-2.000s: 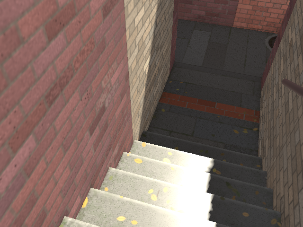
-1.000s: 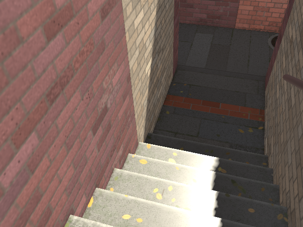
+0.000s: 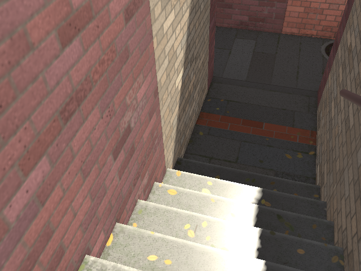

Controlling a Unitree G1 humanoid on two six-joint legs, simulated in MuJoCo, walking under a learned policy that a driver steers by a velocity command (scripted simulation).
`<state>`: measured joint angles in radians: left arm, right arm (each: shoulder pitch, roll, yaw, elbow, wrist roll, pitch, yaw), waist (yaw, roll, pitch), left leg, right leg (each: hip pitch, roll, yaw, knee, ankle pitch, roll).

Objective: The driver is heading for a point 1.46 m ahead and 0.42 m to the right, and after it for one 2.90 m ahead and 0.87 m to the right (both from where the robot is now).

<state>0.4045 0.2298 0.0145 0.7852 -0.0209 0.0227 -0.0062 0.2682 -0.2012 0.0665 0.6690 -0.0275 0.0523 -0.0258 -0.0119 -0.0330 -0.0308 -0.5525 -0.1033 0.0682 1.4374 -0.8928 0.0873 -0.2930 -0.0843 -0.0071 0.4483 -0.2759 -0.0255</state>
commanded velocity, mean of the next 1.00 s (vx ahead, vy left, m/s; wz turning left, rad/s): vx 0.43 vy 0.00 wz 0.00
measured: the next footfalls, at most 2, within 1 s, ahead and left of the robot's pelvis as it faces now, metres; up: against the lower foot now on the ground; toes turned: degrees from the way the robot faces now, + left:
right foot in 0.24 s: +0.10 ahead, -0.12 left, -0.17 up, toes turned +2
left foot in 0.76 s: +0.46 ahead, +0.00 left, -0.33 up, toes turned -2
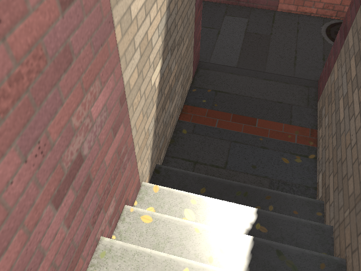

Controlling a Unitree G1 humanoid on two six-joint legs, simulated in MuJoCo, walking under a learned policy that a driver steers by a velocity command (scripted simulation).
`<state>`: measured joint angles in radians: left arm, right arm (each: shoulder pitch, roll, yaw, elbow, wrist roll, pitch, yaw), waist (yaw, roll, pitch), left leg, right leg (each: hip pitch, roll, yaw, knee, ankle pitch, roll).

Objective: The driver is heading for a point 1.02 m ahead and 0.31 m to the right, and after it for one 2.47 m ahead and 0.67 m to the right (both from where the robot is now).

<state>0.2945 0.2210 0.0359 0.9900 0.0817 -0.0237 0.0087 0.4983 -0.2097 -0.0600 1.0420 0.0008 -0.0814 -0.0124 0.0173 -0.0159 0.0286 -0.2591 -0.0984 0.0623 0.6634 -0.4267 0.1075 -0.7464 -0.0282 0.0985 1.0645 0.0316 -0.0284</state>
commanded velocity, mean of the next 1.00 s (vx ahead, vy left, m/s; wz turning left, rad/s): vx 0.50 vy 0.00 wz -0.11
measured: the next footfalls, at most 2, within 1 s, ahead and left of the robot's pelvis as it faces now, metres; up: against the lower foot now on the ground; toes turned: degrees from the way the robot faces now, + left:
right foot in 0.22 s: +0.23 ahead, -0.10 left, -0.17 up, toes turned -1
left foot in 0.74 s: +0.52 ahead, +0.10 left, -0.33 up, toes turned +0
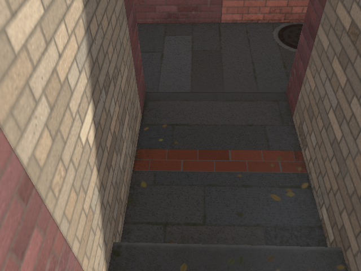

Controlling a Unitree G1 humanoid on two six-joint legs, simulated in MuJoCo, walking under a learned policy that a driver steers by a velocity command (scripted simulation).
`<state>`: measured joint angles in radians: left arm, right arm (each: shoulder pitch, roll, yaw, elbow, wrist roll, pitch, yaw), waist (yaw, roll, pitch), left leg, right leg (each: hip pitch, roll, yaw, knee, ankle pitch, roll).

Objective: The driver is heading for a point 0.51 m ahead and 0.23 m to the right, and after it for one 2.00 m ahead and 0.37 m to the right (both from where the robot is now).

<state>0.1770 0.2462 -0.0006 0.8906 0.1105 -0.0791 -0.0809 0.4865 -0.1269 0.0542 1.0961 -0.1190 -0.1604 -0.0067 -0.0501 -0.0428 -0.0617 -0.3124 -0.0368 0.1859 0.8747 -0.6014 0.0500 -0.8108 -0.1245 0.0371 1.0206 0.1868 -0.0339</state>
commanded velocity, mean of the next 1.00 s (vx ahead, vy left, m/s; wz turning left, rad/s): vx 0.40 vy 0.00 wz -0.56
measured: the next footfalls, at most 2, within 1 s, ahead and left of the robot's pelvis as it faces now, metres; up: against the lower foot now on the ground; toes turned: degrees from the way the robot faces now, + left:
right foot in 0.18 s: +0.22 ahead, -0.14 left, -0.16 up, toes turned -14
left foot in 0.62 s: +0.49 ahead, +0.05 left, -0.33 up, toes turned -22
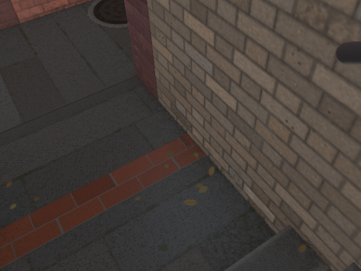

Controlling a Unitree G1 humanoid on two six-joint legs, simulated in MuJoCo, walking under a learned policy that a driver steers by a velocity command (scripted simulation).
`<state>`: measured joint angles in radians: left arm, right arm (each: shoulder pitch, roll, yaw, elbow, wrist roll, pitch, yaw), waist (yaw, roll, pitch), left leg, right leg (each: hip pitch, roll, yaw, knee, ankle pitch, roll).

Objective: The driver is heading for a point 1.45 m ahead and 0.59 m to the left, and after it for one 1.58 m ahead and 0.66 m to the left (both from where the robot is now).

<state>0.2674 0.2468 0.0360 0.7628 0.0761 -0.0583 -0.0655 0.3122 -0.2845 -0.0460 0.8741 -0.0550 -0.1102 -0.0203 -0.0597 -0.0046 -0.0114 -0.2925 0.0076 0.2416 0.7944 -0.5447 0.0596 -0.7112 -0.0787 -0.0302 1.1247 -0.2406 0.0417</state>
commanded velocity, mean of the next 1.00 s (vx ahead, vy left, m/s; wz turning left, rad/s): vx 0.03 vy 0.00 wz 0.34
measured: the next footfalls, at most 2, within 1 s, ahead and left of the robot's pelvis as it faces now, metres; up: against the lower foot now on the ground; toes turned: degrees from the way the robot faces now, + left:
right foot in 0.06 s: +0.10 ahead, -0.12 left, +0.00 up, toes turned -7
left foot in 0.44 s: -0.02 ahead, +0.15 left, +0.00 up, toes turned +10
